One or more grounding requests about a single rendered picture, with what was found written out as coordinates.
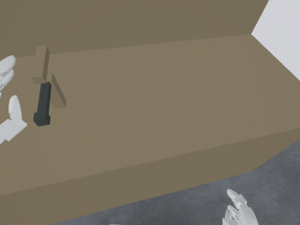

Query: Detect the tap lever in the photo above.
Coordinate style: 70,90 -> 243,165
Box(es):
33,82 -> 52,127

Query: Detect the robot right hand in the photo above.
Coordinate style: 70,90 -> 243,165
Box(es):
222,188 -> 259,225

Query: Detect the robot left hand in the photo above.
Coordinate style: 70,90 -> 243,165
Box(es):
0,55 -> 27,144

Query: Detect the counter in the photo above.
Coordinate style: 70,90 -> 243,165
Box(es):
0,0 -> 300,225

